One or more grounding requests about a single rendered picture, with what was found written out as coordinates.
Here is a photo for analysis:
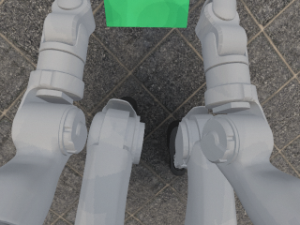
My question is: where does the robot right foot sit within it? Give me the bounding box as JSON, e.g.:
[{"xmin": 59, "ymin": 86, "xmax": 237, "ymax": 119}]
[{"xmin": 167, "ymin": 120, "xmax": 187, "ymax": 176}]

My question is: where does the right robot forearm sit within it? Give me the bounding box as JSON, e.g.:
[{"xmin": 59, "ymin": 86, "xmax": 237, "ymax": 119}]
[{"xmin": 195, "ymin": 0, "xmax": 269, "ymax": 126}]

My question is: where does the robot left upper arm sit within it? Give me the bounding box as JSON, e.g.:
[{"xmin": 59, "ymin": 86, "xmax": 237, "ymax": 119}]
[{"xmin": 0, "ymin": 101, "xmax": 88, "ymax": 225}]

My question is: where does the carton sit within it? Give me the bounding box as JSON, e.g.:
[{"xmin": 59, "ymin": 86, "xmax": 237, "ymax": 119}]
[{"xmin": 103, "ymin": 0, "xmax": 189, "ymax": 28}]

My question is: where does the robot right upper arm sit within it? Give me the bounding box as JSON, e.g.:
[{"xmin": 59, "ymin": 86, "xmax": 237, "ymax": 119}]
[{"xmin": 200, "ymin": 114, "xmax": 300, "ymax": 225}]

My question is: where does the left robot forearm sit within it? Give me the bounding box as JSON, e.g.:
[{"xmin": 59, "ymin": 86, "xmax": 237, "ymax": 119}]
[{"xmin": 11, "ymin": 0, "xmax": 96, "ymax": 143}]

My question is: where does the robot right thigh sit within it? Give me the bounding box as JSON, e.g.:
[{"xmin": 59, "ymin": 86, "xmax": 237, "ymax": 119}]
[{"xmin": 176, "ymin": 113, "xmax": 237, "ymax": 225}]

